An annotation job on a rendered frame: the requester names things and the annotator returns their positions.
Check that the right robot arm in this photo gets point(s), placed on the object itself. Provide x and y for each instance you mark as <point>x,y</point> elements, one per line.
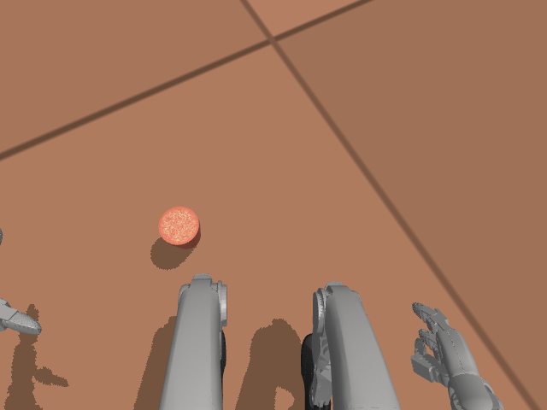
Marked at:
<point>471,392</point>

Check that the right robot foot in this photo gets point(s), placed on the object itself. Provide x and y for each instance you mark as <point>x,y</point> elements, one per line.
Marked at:
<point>307,371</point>

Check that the right robot hand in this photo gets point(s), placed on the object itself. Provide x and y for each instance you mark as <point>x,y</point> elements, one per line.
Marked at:
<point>452,354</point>

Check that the cup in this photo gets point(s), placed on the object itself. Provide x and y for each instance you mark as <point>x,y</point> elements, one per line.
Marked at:
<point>180,227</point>

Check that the left robot hand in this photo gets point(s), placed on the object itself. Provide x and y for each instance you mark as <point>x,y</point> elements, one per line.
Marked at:
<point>15,320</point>

